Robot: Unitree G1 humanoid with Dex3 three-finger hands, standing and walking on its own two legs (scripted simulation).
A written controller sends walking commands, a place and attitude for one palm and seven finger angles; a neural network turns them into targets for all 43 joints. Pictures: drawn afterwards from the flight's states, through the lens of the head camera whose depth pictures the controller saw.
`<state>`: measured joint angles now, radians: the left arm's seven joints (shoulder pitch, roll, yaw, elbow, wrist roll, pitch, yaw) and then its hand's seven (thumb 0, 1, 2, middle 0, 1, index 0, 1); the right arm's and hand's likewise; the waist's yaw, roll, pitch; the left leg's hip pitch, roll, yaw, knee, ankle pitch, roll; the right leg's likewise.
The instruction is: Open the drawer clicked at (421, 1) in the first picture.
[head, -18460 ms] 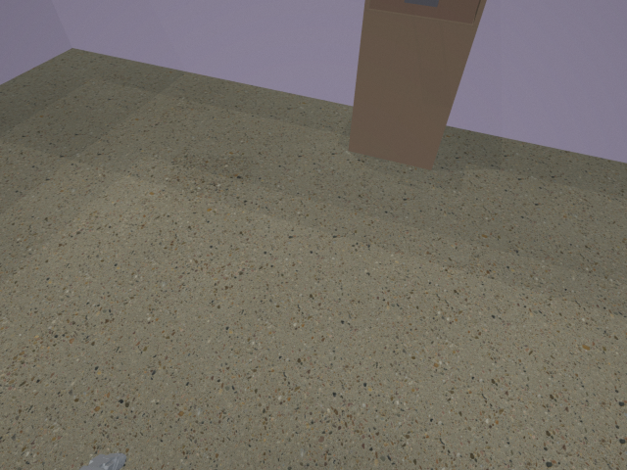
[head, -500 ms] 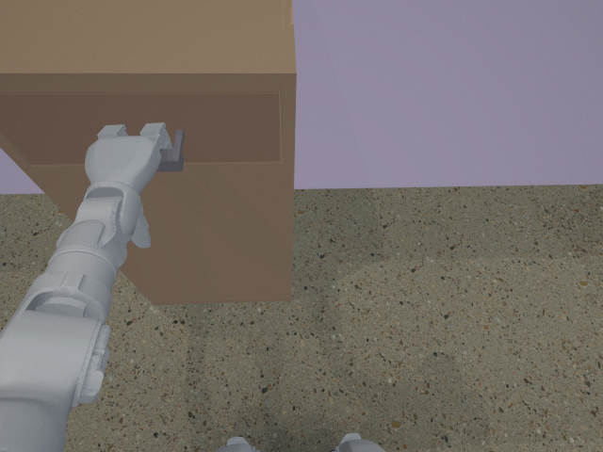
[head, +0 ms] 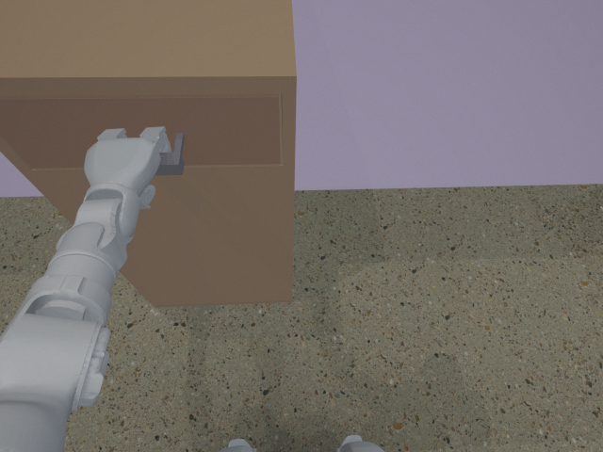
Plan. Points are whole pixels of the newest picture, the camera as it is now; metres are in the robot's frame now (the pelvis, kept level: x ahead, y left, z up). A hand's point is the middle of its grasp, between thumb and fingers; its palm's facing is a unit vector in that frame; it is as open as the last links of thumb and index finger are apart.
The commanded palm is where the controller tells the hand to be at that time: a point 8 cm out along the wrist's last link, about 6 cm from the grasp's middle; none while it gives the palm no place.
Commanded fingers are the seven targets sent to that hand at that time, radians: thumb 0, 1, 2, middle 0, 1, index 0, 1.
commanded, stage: close the thumb around the handle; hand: left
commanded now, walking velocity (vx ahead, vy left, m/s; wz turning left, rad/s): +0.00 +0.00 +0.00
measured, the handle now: (140, 152) +0.53 +0.21 +0.05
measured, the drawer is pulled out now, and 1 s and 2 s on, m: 0.00 0.07 0.20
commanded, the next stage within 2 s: pull the drawer open in 0.20 s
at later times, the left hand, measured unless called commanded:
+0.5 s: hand (139, 193) +0.47 +0.21 +0.02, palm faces -0.06 -0.05 -1.00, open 5.5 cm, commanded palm +0.44 +0.22 +0.08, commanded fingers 0.00 0.90 0.90 -0.40 -1.35 -0.40 -1.35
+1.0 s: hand (131, 231) +0.41 +0.21 +0.02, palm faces -0.04 -0.05 -1.00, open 5.5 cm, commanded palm +0.38 +0.22 +0.08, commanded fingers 0.00 0.90 0.90 -0.40 -1.35 -0.40 -1.35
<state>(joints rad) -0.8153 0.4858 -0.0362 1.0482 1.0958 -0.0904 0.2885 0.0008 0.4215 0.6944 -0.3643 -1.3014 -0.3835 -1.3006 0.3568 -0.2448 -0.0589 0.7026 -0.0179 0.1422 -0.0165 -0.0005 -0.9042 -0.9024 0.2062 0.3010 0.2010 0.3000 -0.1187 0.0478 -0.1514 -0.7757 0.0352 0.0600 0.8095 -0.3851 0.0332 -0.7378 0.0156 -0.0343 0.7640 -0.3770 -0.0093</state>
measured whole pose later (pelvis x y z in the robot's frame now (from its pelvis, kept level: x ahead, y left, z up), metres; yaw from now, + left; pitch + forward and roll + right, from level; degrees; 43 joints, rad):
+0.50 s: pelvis +0.01 +0.00 +0.00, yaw -1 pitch +19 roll -1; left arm -0.71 0.48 -0.01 0.95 1.08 -0.10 0.29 0.01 0.72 0.78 -0.32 -1.35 -0.42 -1.35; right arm 0.35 -0.25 -0.07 0.69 -0.02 0.16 -0.01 0.00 -0.90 -0.90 0.21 0.30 0.20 0.30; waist -0.11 0.05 -0.16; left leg -0.73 0.04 0.08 0.78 -0.39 0.03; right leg -0.70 0.02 -0.01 0.74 -0.37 -0.01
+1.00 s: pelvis +0.01 +0.00 +0.01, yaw +0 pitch +15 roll -1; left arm -0.43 0.41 -0.07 0.68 1.06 -0.07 0.30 0.01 0.72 0.81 -0.30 -1.35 -0.42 -1.35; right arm 0.23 -0.25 -0.06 0.64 0.00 0.16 -0.02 0.00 -0.91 -0.90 0.20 0.30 0.20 0.30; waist -0.04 0.04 -0.14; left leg -0.60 0.03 0.07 0.72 -0.38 0.03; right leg -0.57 0.01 -0.02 0.69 -0.38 -0.01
